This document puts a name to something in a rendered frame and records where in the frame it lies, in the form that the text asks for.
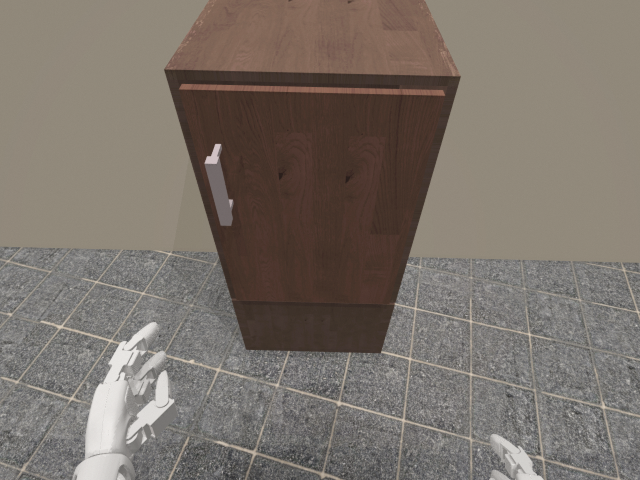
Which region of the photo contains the robot left hand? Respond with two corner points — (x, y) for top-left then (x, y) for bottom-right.
(85, 322), (178, 463)

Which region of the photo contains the robot right hand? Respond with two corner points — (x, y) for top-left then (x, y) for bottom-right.
(489, 434), (544, 480)

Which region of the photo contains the left robot forearm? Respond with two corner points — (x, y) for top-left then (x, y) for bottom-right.
(72, 453), (135, 480)

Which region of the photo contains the cupboard door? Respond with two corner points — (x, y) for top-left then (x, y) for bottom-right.
(179, 84), (445, 304)

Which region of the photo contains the handle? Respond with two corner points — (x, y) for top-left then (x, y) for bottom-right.
(204, 144), (234, 226)

